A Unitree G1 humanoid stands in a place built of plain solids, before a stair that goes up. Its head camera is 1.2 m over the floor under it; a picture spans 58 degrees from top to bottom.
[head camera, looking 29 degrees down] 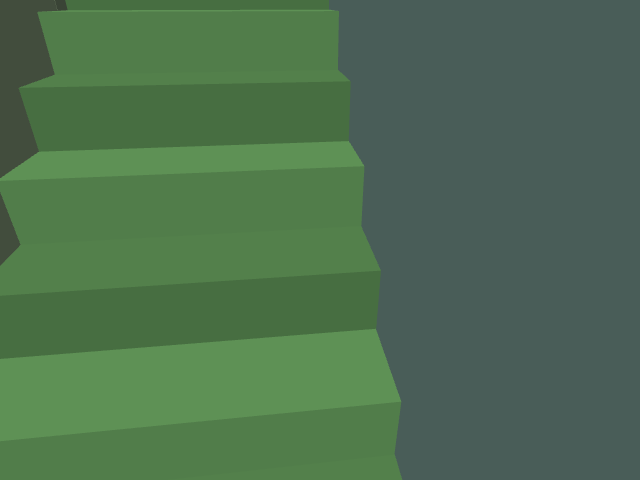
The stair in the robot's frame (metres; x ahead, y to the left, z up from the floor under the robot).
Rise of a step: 0.19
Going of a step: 0.26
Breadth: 1.00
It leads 7 degrees to the left of straight ahead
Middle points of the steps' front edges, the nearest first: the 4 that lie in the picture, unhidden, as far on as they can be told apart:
0.64 0.31 0.39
0.89 0.34 0.58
1.14 0.37 0.78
1.40 0.40 0.97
